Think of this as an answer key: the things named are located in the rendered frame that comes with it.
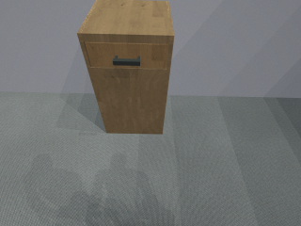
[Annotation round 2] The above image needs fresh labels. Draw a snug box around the drawer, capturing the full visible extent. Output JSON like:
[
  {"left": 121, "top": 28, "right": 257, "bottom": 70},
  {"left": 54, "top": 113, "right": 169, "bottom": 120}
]
[{"left": 85, "top": 41, "right": 168, "bottom": 69}]

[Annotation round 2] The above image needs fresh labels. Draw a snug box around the cabinet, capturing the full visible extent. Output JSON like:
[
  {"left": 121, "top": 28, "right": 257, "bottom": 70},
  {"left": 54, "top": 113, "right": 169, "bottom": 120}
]
[{"left": 77, "top": 0, "right": 175, "bottom": 135}]

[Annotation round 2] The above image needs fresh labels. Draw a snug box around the handle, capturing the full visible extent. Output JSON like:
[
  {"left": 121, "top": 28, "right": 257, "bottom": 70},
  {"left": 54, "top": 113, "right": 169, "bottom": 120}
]
[{"left": 113, "top": 56, "right": 140, "bottom": 66}]

